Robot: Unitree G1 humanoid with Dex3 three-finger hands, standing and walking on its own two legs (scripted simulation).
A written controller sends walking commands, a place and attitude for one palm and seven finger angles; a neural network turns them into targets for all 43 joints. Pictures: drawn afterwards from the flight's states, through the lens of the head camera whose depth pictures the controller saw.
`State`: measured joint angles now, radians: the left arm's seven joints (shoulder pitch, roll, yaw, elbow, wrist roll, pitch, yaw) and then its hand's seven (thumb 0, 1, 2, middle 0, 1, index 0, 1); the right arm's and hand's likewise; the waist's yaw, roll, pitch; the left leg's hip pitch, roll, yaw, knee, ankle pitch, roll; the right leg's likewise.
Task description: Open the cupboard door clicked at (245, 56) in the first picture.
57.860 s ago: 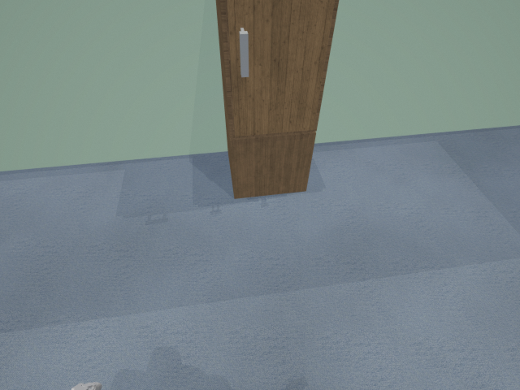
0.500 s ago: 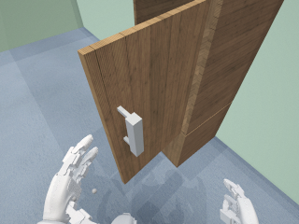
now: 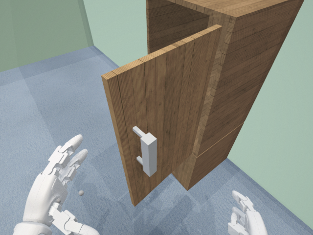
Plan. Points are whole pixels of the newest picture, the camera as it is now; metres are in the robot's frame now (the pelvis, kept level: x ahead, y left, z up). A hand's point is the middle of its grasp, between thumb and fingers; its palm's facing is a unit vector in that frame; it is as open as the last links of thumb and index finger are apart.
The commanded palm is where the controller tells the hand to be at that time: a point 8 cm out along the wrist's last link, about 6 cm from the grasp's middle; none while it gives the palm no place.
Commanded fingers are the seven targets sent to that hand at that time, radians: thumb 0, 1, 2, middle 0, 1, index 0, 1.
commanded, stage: draw the hand back to the body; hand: left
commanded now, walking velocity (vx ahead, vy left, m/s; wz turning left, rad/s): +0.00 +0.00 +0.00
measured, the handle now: (143, 151) +0.31 +0.06 +0.07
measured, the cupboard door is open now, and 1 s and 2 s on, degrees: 96 96 96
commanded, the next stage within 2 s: step back with the hand held close in 1.06 s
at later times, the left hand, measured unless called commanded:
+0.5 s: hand (36, 164) +0.20 +0.24 +0.18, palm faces +0.36 -0.85 -0.38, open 11.3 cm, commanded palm +0.16 +0.28 +0.20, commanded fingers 0.00 0.62 0.78 -0.19 -0.30 -0.19 -0.30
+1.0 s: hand (26, 152) +0.21 +0.25 +0.20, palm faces +0.43 -0.82 -0.38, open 7.5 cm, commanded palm +0.16 +0.29 +0.22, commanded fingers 0.00 0.90 0.90 -0.20 -0.30 -0.20 -0.30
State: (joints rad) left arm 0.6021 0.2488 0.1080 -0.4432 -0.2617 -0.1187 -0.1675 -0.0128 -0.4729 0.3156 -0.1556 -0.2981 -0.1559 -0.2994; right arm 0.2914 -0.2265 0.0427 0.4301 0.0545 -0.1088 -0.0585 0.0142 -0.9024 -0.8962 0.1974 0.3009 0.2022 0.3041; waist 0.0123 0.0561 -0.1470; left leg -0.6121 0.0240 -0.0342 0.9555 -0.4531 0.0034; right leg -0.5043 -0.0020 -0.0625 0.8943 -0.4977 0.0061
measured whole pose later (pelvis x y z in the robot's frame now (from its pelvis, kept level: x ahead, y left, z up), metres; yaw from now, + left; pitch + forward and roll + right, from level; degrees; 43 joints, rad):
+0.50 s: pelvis +0.02 +0.00 +0.04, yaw -1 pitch -1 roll -1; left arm 0.55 0.33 0.23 -0.45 -0.06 -0.02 0.13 0.00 0.28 0.64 -0.19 -0.30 -0.19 -0.30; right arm 0.23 -0.21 0.06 0.56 0.01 -0.10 -0.10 0.01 -0.90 -0.90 0.20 0.30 0.20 0.30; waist 0.06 0.05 -0.04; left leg -0.24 0.00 0.01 0.58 -0.31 0.01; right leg -0.16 -0.02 -0.03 0.54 -0.35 0.02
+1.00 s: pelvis +0.02 -0.01 +0.05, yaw -2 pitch -4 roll +0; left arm 0.47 0.33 0.33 -0.40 -0.08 -0.05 0.11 0.01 0.87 0.89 -0.21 -0.30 -0.21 -0.30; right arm 0.20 -0.22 0.03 0.62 0.00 -0.09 -0.09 0.01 -0.90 -0.90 0.20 0.30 0.20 0.30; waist 0.07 0.05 0.01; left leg -0.13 0.02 0.01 0.45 -0.25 -0.01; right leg -0.06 0.00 -0.02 0.41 -0.29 0.00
